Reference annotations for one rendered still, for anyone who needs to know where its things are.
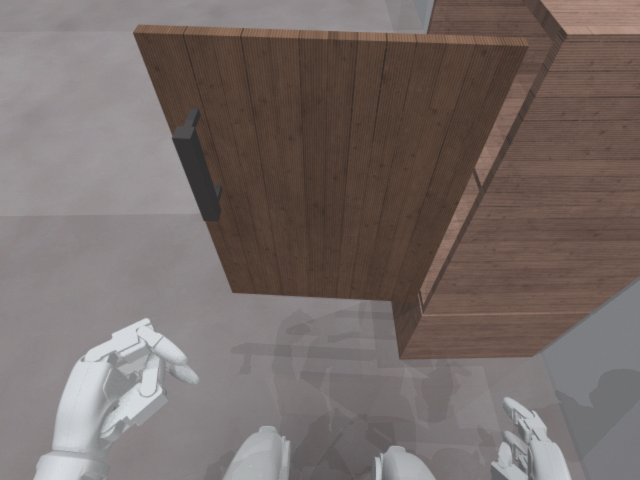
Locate robot left forearm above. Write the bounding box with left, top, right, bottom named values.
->
left=33, top=451, right=110, bottom=480

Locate cupboard door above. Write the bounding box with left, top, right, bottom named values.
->
left=133, top=25, right=529, bottom=302

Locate handle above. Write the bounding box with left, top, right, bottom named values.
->
left=172, top=108, right=222, bottom=222

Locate right robot hand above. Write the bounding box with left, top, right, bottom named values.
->
left=491, top=397, right=572, bottom=480

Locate left robot hand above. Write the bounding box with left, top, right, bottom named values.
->
left=52, top=318, right=201, bottom=459

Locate left robot thigh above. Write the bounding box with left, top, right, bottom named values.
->
left=222, top=432, right=290, bottom=480

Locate robot left shin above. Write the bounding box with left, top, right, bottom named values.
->
left=258, top=426, right=278, bottom=434

